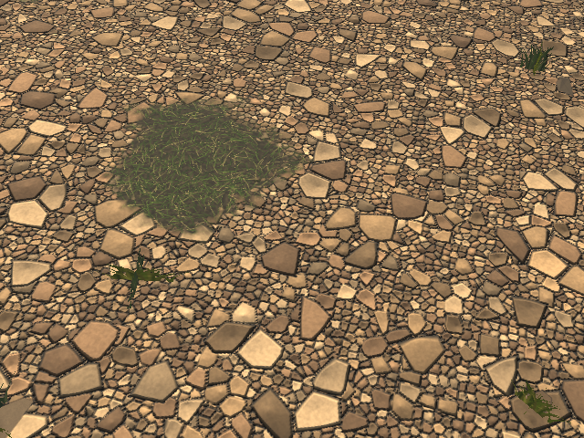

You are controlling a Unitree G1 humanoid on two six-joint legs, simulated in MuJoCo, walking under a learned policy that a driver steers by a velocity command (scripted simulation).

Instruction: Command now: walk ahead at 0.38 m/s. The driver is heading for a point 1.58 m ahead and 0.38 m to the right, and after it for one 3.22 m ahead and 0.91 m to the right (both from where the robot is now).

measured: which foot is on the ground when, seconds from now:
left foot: down 0.00-0.46, up 0.48-0.98, down 1.00-1.00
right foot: up 0.00-0.44, down 0.46-1.00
